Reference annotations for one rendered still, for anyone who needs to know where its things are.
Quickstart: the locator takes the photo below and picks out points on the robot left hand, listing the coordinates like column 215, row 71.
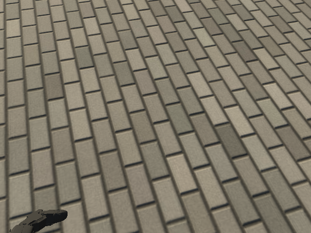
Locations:
column 38, row 220

